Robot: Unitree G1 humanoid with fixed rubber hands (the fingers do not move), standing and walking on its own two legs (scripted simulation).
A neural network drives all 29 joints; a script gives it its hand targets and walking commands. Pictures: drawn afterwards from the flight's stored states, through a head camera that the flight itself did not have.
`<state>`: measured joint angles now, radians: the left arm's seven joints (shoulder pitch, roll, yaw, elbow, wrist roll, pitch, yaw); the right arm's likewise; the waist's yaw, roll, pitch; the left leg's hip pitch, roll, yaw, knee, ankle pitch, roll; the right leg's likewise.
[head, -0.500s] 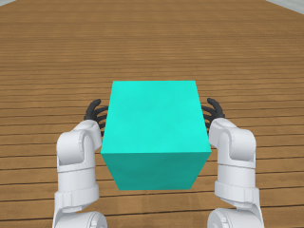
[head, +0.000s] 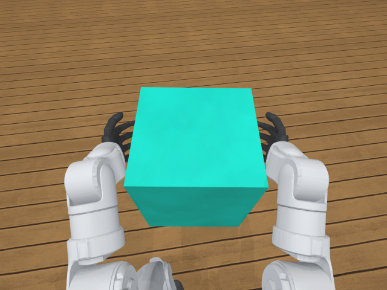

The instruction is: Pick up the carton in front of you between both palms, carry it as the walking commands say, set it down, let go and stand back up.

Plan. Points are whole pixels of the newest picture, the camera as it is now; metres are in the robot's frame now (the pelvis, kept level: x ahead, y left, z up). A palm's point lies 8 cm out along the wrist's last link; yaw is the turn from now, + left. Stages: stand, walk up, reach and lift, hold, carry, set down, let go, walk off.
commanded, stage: carry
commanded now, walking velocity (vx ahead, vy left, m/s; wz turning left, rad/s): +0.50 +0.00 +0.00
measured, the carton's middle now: (195, 164) +0.36 -0.02 +0.06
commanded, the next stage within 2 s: none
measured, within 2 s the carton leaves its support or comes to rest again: neither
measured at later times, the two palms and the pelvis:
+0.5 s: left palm (108, 20) +0.62 +0.15 +0.26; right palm (246, 12) +0.62 -0.15 +0.27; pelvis +0.28 -0.01 +0.09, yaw +1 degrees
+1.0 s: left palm (127, 11) +0.86 +0.15 +0.19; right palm (224, 8) +0.86 -0.15 +0.19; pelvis +0.58 +0.00 +0.10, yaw +1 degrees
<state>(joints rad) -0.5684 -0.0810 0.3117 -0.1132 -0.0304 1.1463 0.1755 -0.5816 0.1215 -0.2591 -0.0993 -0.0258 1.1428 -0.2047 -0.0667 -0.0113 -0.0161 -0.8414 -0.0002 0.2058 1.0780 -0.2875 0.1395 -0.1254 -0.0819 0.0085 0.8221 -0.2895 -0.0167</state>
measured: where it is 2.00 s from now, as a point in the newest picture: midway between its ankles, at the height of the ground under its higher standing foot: (183, 123)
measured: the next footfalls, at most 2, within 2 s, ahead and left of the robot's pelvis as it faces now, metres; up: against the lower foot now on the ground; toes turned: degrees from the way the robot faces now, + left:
right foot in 0.54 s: +0.48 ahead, -0.10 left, +0.11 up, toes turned -7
left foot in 1.04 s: +0.78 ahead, +0.10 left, +0.11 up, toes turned +11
